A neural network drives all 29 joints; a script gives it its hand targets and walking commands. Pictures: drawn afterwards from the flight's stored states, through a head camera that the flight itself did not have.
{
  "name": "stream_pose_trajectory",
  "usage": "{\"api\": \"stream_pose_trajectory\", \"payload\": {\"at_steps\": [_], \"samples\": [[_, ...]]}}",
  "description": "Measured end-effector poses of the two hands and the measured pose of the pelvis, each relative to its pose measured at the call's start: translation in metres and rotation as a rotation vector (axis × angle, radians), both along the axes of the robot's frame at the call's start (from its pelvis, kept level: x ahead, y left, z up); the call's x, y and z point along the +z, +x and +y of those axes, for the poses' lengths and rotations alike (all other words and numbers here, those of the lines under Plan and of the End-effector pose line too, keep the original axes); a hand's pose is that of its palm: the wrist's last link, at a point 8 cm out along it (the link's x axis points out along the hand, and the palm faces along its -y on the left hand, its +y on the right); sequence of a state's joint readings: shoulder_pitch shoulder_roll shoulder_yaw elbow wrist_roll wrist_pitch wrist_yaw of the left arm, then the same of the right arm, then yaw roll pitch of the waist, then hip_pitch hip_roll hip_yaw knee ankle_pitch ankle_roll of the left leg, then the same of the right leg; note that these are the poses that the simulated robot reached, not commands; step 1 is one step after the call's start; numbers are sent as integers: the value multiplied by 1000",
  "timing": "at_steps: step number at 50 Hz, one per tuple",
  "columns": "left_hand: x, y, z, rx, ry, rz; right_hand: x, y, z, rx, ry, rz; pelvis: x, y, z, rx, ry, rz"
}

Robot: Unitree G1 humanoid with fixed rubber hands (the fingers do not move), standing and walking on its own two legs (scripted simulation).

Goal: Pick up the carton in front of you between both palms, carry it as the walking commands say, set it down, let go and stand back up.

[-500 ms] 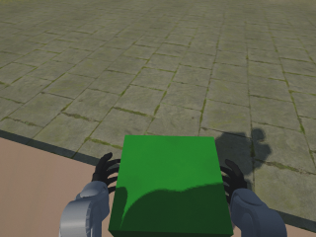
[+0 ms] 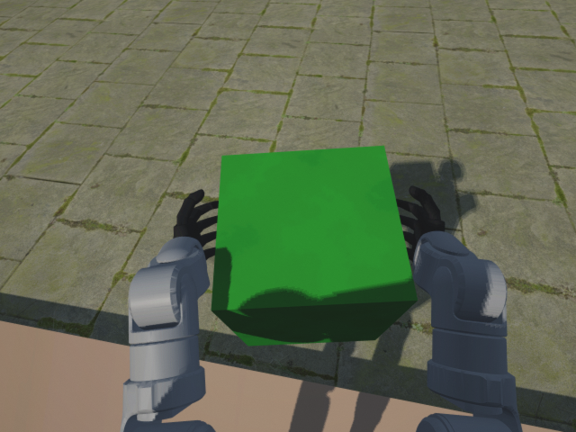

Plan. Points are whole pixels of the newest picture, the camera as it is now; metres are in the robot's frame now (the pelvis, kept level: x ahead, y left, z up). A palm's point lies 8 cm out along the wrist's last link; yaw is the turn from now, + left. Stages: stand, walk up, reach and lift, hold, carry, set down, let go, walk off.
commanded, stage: carry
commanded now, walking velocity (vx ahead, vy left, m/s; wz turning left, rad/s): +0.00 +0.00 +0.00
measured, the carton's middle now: (307, 258) +0.37 -0.01 +0.03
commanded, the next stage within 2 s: none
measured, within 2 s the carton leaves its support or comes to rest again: neither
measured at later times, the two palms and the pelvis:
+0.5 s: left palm (181, 146) +0.51 +0.18 +0.13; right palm (380, 132) +0.52 -0.12 +0.13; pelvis +0.16 +0.01 +0.04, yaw +1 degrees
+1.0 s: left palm (198, 87) +0.68 +0.18 +0.12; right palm (364, 83) +0.66 -0.12 +0.13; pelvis +0.33 +0.06 +0.01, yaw -1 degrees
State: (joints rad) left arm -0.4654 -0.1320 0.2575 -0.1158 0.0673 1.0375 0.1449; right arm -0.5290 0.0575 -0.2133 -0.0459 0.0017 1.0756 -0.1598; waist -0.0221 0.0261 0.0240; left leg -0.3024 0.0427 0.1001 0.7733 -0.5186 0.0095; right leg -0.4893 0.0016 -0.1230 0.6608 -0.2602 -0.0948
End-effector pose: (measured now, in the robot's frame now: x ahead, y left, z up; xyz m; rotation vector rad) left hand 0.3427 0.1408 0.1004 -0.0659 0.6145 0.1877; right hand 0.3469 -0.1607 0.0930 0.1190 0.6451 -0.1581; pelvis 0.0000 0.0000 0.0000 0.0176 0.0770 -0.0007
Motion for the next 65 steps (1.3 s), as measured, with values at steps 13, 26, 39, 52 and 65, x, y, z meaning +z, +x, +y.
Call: {"api": "stream_pose_trajectory", "payload": {"at_steps": [13,26,39,52,65], "samples": [[-8,98,16,57,-104,6,7,106,16,-7,-12,-2,20,84,-8,6,-2,69],[29,170,43,60,-79,-65,43,181,44,33,-20,-81,31,168,18,11,-18,53],[4,247,55,-35,-67,98,3,219,57,-85,8,83,16,253,61,-25,-46,-18],[15,361,40,-46,-28,-22,34,336,39,-88,-58,-40,5,354,53,-12,-14,-1],[-98,534,3,-6,-21,29,-94,520,3,-47,-18,10,-106,542,8,-18,17,-2]]}}
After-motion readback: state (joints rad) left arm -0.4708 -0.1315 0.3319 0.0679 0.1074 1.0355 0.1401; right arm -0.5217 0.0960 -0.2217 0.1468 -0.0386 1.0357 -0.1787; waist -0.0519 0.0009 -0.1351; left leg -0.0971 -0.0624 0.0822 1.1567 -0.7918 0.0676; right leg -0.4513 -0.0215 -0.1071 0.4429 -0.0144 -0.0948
